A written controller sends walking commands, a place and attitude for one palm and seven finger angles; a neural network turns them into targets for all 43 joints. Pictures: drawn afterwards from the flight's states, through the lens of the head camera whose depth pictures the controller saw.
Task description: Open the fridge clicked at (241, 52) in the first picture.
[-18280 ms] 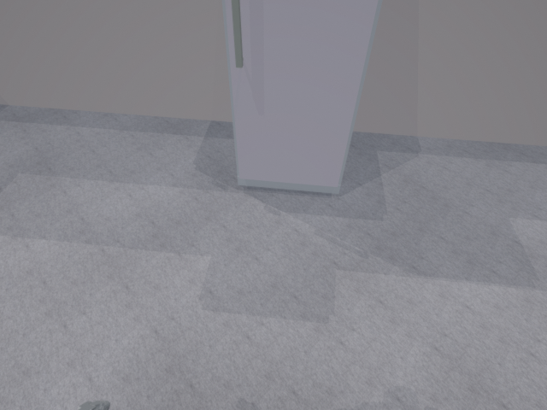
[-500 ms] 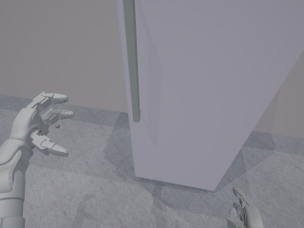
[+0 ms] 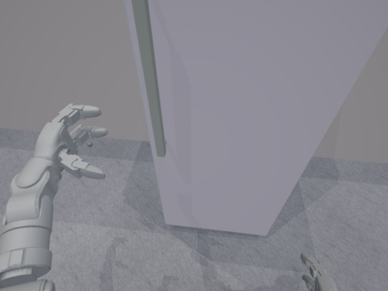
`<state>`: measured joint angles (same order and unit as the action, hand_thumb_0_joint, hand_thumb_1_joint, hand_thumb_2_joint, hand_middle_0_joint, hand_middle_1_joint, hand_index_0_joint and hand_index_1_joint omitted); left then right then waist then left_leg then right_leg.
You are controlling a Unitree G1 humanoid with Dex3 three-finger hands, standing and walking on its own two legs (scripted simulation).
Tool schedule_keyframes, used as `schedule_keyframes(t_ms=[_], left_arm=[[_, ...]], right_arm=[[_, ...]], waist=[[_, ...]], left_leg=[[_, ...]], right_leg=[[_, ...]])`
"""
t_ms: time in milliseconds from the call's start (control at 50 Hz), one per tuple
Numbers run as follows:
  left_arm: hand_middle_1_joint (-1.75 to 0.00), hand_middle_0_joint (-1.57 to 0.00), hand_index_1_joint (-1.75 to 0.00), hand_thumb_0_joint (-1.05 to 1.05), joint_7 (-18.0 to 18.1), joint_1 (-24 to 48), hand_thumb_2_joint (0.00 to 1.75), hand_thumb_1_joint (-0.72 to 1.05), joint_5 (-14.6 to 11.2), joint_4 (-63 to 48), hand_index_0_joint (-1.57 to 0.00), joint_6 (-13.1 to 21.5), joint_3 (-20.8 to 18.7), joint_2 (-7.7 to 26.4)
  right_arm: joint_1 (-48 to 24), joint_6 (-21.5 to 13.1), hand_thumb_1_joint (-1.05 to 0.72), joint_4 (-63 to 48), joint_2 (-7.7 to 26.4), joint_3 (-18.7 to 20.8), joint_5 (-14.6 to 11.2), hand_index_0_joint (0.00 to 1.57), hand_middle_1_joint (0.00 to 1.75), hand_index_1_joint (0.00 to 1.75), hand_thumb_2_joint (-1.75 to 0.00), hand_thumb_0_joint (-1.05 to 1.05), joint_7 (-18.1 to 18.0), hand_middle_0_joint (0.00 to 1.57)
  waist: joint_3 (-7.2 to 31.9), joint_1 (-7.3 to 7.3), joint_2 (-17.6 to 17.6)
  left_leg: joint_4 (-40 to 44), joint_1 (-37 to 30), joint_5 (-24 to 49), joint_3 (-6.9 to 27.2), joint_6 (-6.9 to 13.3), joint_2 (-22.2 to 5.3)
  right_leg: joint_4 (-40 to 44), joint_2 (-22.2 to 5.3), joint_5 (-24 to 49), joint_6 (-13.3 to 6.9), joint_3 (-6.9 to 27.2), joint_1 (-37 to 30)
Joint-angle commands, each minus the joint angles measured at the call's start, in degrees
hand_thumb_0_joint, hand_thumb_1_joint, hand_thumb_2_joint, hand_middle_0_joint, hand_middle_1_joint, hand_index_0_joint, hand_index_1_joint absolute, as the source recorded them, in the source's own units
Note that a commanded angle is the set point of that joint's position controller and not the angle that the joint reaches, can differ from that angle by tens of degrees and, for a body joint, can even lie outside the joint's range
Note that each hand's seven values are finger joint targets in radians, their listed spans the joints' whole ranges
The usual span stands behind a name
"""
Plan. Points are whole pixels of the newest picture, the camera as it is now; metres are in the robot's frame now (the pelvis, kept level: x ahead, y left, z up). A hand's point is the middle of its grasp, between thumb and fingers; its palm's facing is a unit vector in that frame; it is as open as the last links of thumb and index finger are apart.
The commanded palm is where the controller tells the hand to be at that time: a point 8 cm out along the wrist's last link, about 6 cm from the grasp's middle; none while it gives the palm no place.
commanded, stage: move the hooked fingers beside the handle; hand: left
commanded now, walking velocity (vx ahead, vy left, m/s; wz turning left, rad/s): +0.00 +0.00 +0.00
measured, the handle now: (154, 86) +0.52 +0.14 +0.16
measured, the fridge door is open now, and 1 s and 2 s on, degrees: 0 0 0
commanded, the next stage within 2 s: feel for the door with the fingertips in 1.72 s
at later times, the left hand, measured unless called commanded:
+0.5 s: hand (113, 124) +0.40 +0.20 +0.14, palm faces -0.02 -1.00 -0.02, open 14.0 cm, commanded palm +0.38 +0.26 +0.14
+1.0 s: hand (131, 106) +0.48 +0.18 +0.14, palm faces -0.03 -1.00 -0.01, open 14.0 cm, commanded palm +0.45 +0.24 +0.14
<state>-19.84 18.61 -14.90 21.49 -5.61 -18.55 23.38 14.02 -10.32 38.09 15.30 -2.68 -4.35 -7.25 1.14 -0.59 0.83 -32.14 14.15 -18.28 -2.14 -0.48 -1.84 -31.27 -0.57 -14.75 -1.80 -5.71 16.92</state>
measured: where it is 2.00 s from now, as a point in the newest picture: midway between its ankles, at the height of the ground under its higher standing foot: outside the picture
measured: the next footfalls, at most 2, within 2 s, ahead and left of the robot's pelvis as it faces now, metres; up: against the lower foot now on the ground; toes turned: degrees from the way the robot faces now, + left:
none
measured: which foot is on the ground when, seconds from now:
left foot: down 0.00-1.00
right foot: down 0.00-1.00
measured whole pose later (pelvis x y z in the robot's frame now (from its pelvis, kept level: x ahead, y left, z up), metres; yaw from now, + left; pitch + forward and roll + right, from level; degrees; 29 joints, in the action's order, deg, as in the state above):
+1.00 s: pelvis +0.00 +0.00 -0.01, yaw -1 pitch +9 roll +0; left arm -14.9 49.3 -7.6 58.1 6.2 -18.1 27.0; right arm 21.1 -6.3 40.9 15.9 -1.0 -2.7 -3.9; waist 3.0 6.2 0.0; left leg -37.5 26.5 -19.8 -3.1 -0.1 -2.3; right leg -35.6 -0.3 -15.2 -1.6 -4.6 29.4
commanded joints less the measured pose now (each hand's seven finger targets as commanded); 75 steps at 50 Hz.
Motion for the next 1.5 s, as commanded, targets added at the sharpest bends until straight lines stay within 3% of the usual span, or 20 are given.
schedule_keyframes(t_ms=[0,40,100,180,380,500,640,800,860,920,960,980,1100,1160,1200,1240,1300,1340,1440,1480], left_arm=[[-1.2,-0.3,-1.2,0.0,0.92,24.28,0.3,-0.5,-0.78,-10.48,-0.3,4.66,-4.57,15.41],[-1.2,-0.3,-1.2,0.0,1.03,25.21,0.3,-0.5,-0.82,-10.17,-0.3,5.05,-2.96,13.38],[-1.2,-0.3,-1.2,0.0,1.2,24.26,0.3,-0.5,-0.61,-8.07,-0.3,5.36,-5.11,15.84],[-1.2,-0.3,-1.2,0.0,1.36,28.68,0.3,-0.5,-0.04,-4.64,-0.3,5.14,-2.92,14.38],[-1.2,-0.3,-1.2,0.0,2.45,36.51,0.3,-0.5,1.06,1.71,-0.3,8.09,-1.6,14.28],[-1.2,-0.3,-1.2,0.0,3.4,39.96,0.3,-0.5,2.39,8.17,-0.3,8.99,-3.42,17.53],[-1.2,-0.3,-1.2,0.0,3.46,51.93,0.3,-0.5,3.64,14.46,-0.3,12.2,0.15,16.25],[-1.2,-0.3,-1.2,0.0,4.1,53.86,0.3,-0.5,5.01,22.8,-0.3,14.64,-2.15,18.54],[-1.2,-0.3,-1.2,0.0,4.5,56.5,0.3,-0.5,5.44,24.3,-0.3,15.11,-0.32,16.39],[-1.2,-0.3,-1.2,0.0,5.38,59.5,0.3,-0.5,6.23,23.53,-0.3,16.29,-1.26,17.98],[-1.2,-0.3,-1.2,0.0,5.75,54.88,0.3,-0.5,6.31,24.54,-0.3,16.64,-3.74,19.74],[-1.2,-0.3,-1.2,0.0,5.56,55.05,0.3,-0.5,6.22,23.17,-0.3,16.72,-1.88,17.47],[-1.2,-0.3,-1.2,0.0,5.5,52.49,0.3,-0.5,6.61,20.67,-0.3,16.42,-5.8,22.38],[-1.2,-0.3,-1.2,0.0,4.91,52.32,0.3,-0.5,5.74,16.54,-0.3,16.32,-2.52,18.36],[-1.2,-0.3,-1.2,0.0,4.84,52.45,0.3,-0.5,5.23,16.48,-0.3,16.0,-3.21,18.95],[-1.2,-0.3,-1.2,0.0,4.48,52.98,0.3,-0.5,4.61,15.25,-0.3,15.29,-0.39,15.15],[-1.2,-0.3,-1.2,0.0,4.69,51.95,0.3,-0.5,4.67,16.76,-0.3,14.23,-0.81,15.58],[-1.2,-0.3,-1.2,0.0,4.93,52.03,0.3,-0.5,4.76,17.23,-0.3,13.66,1.4,12.68],[-1.2,-0.3,-1.2,0.0,5.96,53.06,0.3,-0.5,4.77,17.49,-0.3,13.92,2.23,11.06],[-1.2,-0.3,-1.2,0.0,6.35,54.67,0.3,-0.5,5.04,18.65,-0.3,14.16,0.29,13.84]], right_arm=[[-4.83,-2.49,-0.9,-8.14,8.17,3.12,0.01,0.2,0.3,0.3,-0.9,0.0,-0.4,0.2],[-4.62,-2.34,-0.9,-8.44,7.81,3.06,0.04,0.2,0.3,0.3,-0.9,0.0,-0.23,0.2],[-3.9,-1.74,-0.9,-8.13,8.34,3.28,0.21,0.2,0.3,0.3,-0.9,0.0,0.03,0.2],[-3.36,-0.92,-0.9,-7.87,8.22,3.29,-0.2,0.2,0.3,0.3,-0.9,0.0,0.04,0.2],[-1.04,0.03,-0.9,-6.54,8.4,3.68,0.16,0.2,0.3,0.3,-0.9,0.0,0.41,0.2],[0.44,0.94,-0.9,-5.77,9.0,3.83,0.44,0.2,0.3,0.3,-0.9,0.0,0.95,0.2],[2.99,1.16,-0.9,-4.54,9.09,3.82,0.53,0.2,0.3,0.3,-0.9,0.0,1.33,0.2],[7.27,1.49,-0.9,-3.13,9.94,4.53,1.18,0.2,0.3,0.3,-0.9,0.0,2.24,0.2],[8.23,1.62,-0.9,-2.8,9.72,4.53,1.28,0.2,0.3,0.3,-0.9,0.0,2.69,0.2],[9.43,1.84,-0.9,-2.66,9.9,4.83,1.57,0.2,0.3,0.3,-0.9,0.0,2.88,0.2],[10.03,2.03,-0.9,-3.06,9.94,4.92,1.69,0.2,0.3,0.3,-0.9,0.0,3.15,0.2],[9.64,2.07,-0.9,-3.6,9.66,4.94,1.6,0.2,0.3,0.3,-0.9,0.0,3.32,0.2],[10.17,2.97,-0.9,-4.3,10.27,5.28,1.48,0.2,0.3,0.3,-0.9,0.0,3.16,0.2],[9.28,2.93,-0.9,-4.79,9.46,5.19,1.2,0.2,0.3,0.3,-0.9,0.0,3.15,0.2],[9.55,3.08,-0.9,-4.36,9.81,5.37,1.08,0.2,0.3,0.3,-0.9,0.0,2.81,0.2],[8.9,2.89,-0.9,-4.38,9.23,5.27,1.02,0.2,0.3,0.3,-0.9,0.0,2.79,0.2],[8.93,3.06,-0.9,-3.83,9.54,5.24,0.93,0.2,0.3,0.3,-0.9,0.0,2.54,0.2],[8.26,3.06,-0.9,-4.02,9.03,4.94,0.89,0.2,0.3,0.3,-0.9,0.0,2.59,0.2],[7.47,3.05,-0.9,-3.95,8.75,4.68,1.07,0.2,0.3,0.3,-0.9,0.0,2.7,0.2],[7.5,3.14,-0.9,-3.76,9.16,4.59,1.18,0.2,0.3,0.3,-0.9,0.0,2.66,0.2]], waist=[[13.71,0.57,1.64],[15.04,0.7,1.86],[15.83,-0.02,0.96],[13.01,1.54,1.05],[16.95,2.36,0.92],[16.64,2.5,-0.55],[17.87,5.22,0.89],[21.74,5.05,0.78],[20.61,6.24,1.25],[23.0,6.22,2.37],[23.9,5.02,1.47],[24.13,5.34,2.48],[24.8,4.45,1.51],[24.43,5.12,4.53],[23.91,5.46,2.25],[23.61,5.73,4.62],[22.35,5.73,2.88],[21.18,5.84,3.47],[20.5,5.88,2.6],[20.47,5.79,1.32]], left_leg=[[3.6,-0.27,12.93,2.14,1.2,1.87],[3.63,-0.61,13.94,2.21,1.22,1.95],[3.08,0.09,15.6,1.92,1.28,1.93],[3.12,1.67,12.49,1.69,1.27,1.95],[1.95,1.78,13.47,1.9,1.45,2.09],[1.28,4.91,11.34,1.74,1.59,2.17],[0.31,6.28,9.15,2.25,1.7,2.24],[-0.93,6.82,13.06,2.54,1.55,2.1],[-1.06,7.44,12.25,2.45,1.57,1.99],[-1.39,6.89,14.07,2.77,1.5,1.85],[-1.64,7.14,15.61,2.52,1.44,1.77],[-1.73,6.74,15.64,2.14,1.48,1.85],[-1.65,7.31,17.76,1.73,1.69,1.62],[-1.66,4.76,18.96,1.94,1.57,1.39],[-1.64,4.24,18.8,2.09,1.71,1.26],[-1.42,2.93,19.06,2.27,1.59,1.32],[-1.44,2.79,18.87,2.41,1.59,1.29],[-1.04,3.04,18.58,2.88,1.37,1.37],[-1.19,2.44,18.91,3.35,1.17,1.35],[-1.0,3.86,16.95,3.43,1.16,1.52]], right_leg=[[3.28,0.33,13.07,0.6,4.53,-7.56],[2.9,0.31,14.79,0.62,4.49,-8.05],[2.25,0.17,17.4,0.58,4.75,-9.31],[2.81,0.18,14.55,0.88,4.77,-6.44],[1.8,0.28,16.09,0.72,5.09,-6.59],[1.59,0.01,14.0,0.84,5.89,-6.13],[1.1,0.2,11.6,0.9,6.27,-3.32],[-1.11,0.9,15.6,0.62,5.2,-2.82],[-1.05,1.07,15.05,0.73,5.14,-0.98],[-1.81,1.19,16.19,0.67,5.01,-0.83],[-2.22,1.48,17.8,0.49,4.95,-2.34],[-2.14,1.56,18.19,0.6,5.13,-2.18],[-2.52,1.66,20.71,0.55,5.21,-4.48],[-1.95,1.98,20.76,0.45,4.88,-3.04],[-1.59,2.12,20.2,0.54,4.62,-2.6],[-1.24,2.12,19.88,0.5,4.42,-1.66],[-1.07,2.03,19.37,0.46,4.15,-1.13],[-0.99,1.92,18.37,0.37,3.71,-0.42],[-1.13,1.84,17.95,0.3,3.45,0.39],[-1.3,1.69,17.17,0.27,3.62,-0.01]])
